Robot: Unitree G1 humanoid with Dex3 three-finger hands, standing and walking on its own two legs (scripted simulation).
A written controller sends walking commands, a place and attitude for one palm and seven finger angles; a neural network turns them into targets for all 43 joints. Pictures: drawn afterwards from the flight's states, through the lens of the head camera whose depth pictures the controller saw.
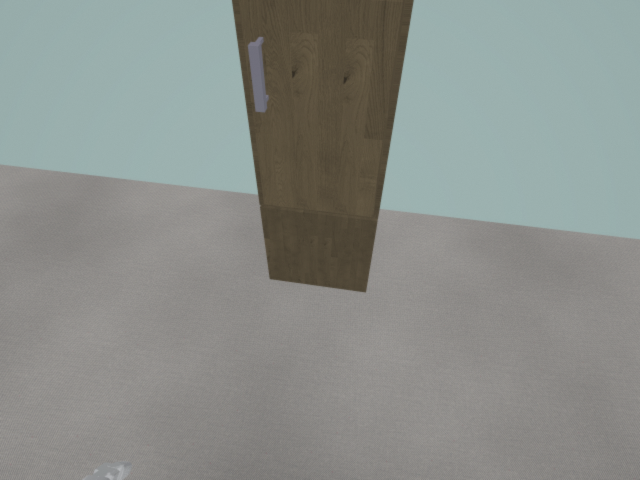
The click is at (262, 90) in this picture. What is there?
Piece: cupboard door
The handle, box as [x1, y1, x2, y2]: [248, 37, 268, 111]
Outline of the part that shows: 258,37 254,42 249,43 248,51 255,110 264,111 266,108 266,101 268,95 265,94 260,46 263,39 262,37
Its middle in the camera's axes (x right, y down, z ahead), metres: -0.14 -0.38 +0.91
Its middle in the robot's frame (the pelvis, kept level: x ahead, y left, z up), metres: +0.94 +0.20 +0.09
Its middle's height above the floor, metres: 0.86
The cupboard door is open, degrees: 0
